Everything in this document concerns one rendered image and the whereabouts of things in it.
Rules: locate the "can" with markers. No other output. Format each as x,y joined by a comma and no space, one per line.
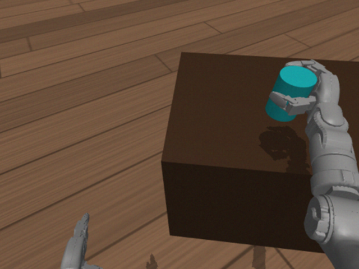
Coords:
294,81

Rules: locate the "right robot arm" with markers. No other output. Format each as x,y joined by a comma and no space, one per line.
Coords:
332,217

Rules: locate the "right robot hand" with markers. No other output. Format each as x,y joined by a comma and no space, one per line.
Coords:
326,89

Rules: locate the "left robot hand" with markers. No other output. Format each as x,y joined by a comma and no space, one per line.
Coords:
74,255

